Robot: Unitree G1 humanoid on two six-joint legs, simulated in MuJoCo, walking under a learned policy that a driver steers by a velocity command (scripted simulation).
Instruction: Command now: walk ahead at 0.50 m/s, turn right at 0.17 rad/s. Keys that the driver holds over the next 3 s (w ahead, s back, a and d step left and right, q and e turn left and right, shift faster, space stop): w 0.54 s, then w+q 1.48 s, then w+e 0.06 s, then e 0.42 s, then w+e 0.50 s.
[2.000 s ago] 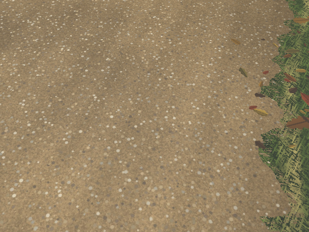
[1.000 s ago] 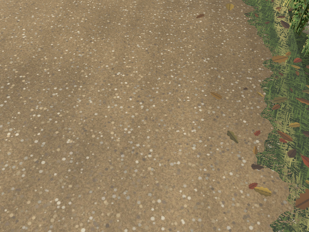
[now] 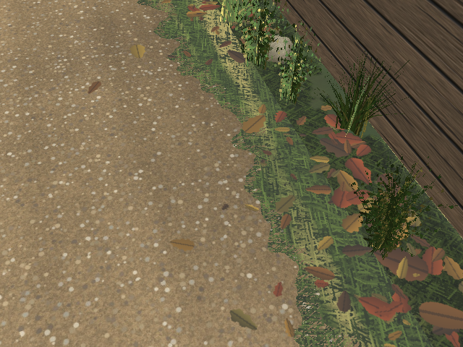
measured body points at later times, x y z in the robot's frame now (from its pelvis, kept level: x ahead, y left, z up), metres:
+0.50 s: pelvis +0.26 -0.05 +0.00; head +0.27 -0.07 +0.45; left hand +0.36 +0.21 -0.11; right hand +0.29 -0.31 -0.14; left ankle +0.19 +0.08 -0.66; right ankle +0.28 -0.12 -0.74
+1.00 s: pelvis +0.52 +0.00 -0.02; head +0.55 +0.00 +0.43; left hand +0.50 +0.25 -0.16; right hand +0.70 -0.24 -0.14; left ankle +0.57 +0.05 -0.74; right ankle +0.39 -0.14 -0.64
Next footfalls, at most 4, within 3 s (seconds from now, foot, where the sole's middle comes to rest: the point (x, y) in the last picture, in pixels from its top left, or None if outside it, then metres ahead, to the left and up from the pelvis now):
0.34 right None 0.32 -0.12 -0.78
0.90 left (215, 303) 0.61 0.06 -0.78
1.42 right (238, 209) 0.96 -0.01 -0.78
1.96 left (145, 187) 1.05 0.33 -0.78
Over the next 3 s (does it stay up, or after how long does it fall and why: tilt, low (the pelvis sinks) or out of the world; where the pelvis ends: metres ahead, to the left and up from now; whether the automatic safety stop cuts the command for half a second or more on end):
stays up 1.23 0.46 0.00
